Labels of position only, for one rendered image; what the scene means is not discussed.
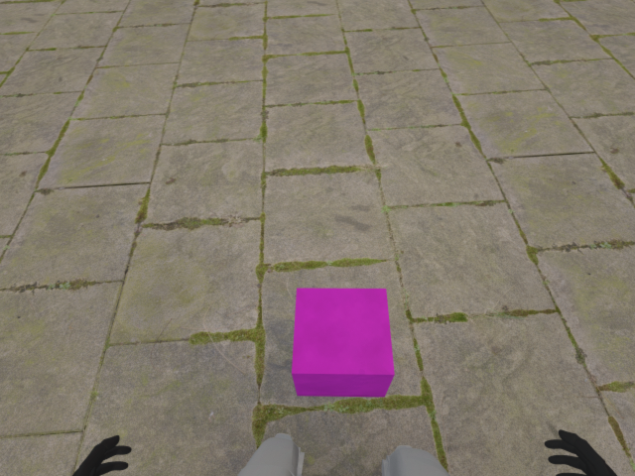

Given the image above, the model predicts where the robot right hand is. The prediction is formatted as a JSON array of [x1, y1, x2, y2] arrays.
[[545, 429, 617, 476]]

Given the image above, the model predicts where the left robot thigh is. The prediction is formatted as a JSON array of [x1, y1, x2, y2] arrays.
[[238, 437, 305, 476]]

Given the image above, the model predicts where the robot thigh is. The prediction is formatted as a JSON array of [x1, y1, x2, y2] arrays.
[[382, 448, 450, 476], [238, 437, 305, 476]]

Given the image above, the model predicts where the right robot thigh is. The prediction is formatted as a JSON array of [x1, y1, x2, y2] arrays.
[[382, 448, 450, 476]]

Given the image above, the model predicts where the carton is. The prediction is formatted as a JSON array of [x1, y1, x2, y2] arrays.
[[292, 288, 395, 397]]

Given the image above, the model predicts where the robot left hand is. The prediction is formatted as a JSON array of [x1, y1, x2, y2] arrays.
[[72, 435, 132, 476]]

